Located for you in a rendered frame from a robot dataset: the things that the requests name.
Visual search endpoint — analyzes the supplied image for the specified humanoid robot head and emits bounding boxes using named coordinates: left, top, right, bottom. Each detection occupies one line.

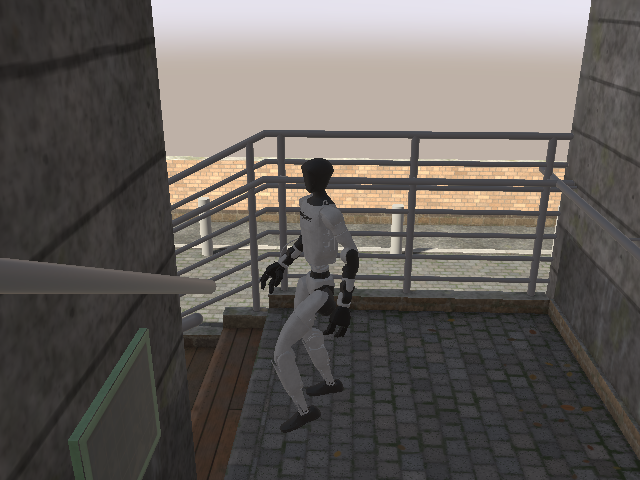
left=301, top=158, right=335, bottom=206

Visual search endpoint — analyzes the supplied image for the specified left robot forearm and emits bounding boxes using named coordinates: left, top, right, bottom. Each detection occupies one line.
left=337, top=249, right=359, bottom=308

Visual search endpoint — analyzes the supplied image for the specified robot right shin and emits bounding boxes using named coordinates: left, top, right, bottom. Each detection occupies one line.
left=302, top=328, right=335, bottom=386

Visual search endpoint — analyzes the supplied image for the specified right robot hand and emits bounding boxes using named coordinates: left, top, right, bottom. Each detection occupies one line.
left=260, top=261, right=285, bottom=294

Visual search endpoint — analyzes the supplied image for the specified left robot hand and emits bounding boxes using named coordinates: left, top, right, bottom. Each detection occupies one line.
left=323, top=306, right=351, bottom=338

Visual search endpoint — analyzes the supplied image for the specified robot right upper arm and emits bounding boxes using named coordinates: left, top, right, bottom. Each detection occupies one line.
left=299, top=194, right=313, bottom=208

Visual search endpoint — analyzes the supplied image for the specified right robot forearm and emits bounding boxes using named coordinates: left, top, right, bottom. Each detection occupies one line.
left=278, top=235, right=303, bottom=268

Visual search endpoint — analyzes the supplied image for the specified robot left upper arm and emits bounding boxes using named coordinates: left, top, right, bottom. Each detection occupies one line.
left=320, top=206, right=359, bottom=263

